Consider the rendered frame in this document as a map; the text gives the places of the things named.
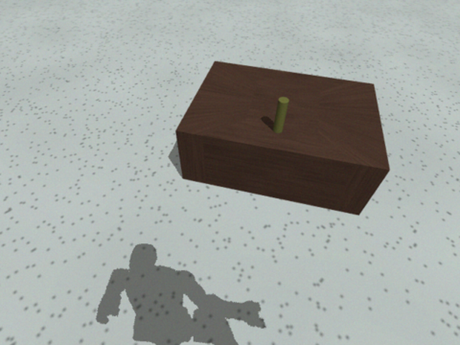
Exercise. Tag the can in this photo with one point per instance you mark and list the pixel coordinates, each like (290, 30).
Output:
(281, 111)

